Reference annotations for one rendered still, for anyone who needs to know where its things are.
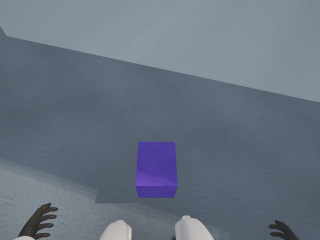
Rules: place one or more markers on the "robot right hand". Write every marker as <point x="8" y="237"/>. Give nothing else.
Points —
<point x="281" y="226"/>

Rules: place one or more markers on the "robot left hand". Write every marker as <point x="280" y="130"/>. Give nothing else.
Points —
<point x="33" y="224"/>

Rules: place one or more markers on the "robot right thigh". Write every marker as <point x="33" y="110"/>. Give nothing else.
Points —
<point x="191" y="229"/>

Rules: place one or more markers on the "carton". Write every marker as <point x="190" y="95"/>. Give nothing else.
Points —
<point x="156" y="171"/>

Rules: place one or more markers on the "robot left thigh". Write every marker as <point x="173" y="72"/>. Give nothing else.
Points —
<point x="117" y="231"/>

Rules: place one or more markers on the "robot thigh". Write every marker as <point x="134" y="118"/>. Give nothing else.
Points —
<point x="191" y="229"/>
<point x="117" y="231"/>

